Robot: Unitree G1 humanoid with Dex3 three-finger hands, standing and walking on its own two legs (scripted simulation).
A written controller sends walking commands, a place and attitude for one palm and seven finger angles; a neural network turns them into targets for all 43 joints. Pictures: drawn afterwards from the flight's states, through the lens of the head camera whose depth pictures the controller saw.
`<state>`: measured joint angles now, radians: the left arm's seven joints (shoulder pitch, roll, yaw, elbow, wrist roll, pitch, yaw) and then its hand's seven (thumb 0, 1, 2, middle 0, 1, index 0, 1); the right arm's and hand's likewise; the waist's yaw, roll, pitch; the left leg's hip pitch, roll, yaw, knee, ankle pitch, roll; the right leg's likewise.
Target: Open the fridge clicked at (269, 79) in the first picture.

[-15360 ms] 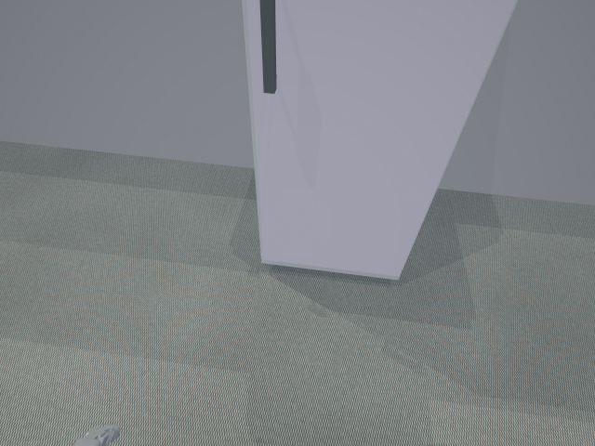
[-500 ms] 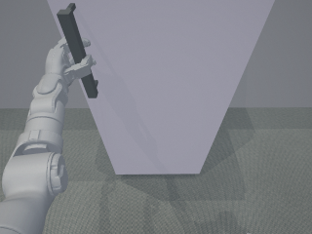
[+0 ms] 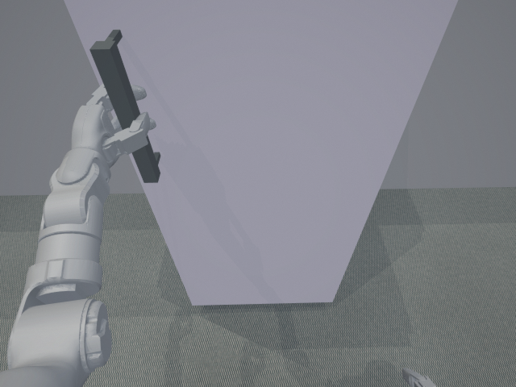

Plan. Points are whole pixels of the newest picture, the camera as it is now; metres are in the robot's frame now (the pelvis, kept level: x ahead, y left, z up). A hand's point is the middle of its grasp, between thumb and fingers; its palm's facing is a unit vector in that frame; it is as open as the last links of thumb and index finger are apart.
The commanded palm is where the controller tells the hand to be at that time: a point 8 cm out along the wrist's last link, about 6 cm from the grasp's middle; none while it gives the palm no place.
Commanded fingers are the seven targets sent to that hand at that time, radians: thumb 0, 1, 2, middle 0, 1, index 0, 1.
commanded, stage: pull the door a little, standing still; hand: left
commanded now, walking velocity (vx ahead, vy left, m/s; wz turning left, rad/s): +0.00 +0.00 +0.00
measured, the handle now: (135, 115) +0.49 +0.21 +0.18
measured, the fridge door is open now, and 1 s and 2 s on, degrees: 0 12 50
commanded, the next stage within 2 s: walk backward, drawing the door open in 0.44 s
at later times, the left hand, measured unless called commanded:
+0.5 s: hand (137, 146) +0.40 +0.18 +0.19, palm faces +0.03 -1.00 -0.02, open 6.5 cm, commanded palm +0.33 +0.23 +0.19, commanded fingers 0.00 0.90 0.90 -0.45 -1.40 -0.45 -1.40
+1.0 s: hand (142, 181) +0.35 +0.16 +0.18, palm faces +0.25 -0.94 -0.25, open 7.1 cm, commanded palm +0.30 +0.21 +0.18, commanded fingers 0.00 0.90 0.90 -0.45 -1.40 -0.45 -1.40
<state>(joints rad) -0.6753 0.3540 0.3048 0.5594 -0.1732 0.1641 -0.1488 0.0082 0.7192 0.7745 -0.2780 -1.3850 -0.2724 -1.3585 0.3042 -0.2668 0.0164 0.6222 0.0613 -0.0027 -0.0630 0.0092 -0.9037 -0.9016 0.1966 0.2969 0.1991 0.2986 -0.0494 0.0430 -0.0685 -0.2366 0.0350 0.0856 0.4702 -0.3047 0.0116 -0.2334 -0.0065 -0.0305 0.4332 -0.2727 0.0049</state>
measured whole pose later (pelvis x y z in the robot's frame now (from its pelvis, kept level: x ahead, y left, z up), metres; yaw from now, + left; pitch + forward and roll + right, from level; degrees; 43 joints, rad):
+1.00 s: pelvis +0.04 -0.02 -0.01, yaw +2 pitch -1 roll +2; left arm 0.00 0.27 0.19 -0.31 -0.09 0.03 0.09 -0.11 0.58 0.80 -0.45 -1.40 -0.19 -1.34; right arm 0.22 -0.14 0.05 0.57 0.00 0.00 -0.04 0.01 -0.90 -0.90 0.20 0.30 0.20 0.30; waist -0.03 0.05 0.09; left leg -0.06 -0.05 -0.12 0.48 -0.37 -0.01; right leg -0.46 0.05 -0.06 0.62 -0.18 -0.01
